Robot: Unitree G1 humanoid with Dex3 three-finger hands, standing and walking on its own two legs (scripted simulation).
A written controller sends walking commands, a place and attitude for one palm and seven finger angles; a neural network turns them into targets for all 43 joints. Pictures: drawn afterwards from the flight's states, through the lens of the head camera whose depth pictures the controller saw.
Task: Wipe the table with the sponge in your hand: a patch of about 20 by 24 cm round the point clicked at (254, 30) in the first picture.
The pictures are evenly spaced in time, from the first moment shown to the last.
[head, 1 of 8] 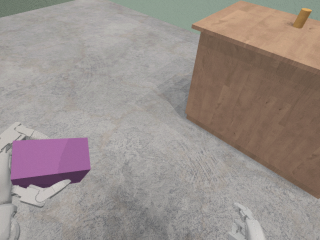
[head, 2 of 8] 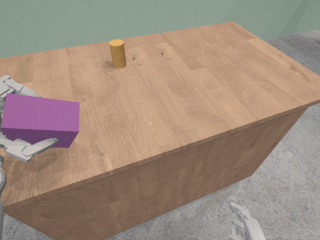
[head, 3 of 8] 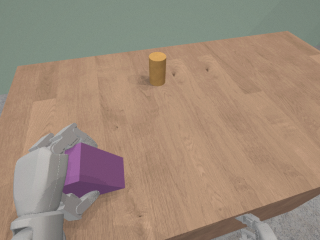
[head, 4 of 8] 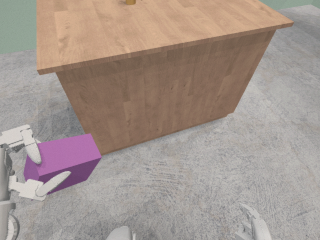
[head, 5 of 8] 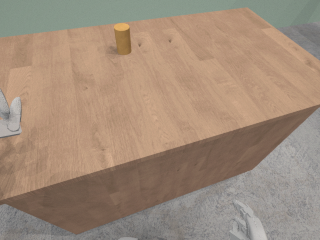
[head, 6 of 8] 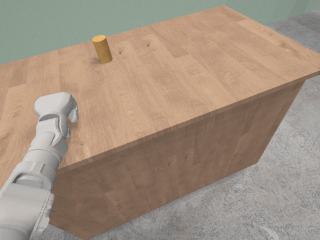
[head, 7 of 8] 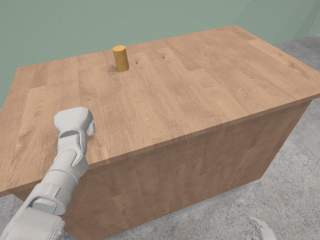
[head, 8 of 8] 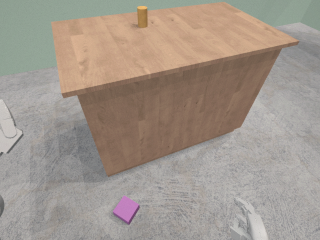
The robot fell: no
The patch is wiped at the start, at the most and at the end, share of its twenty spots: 0.00 0.95 0.95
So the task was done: no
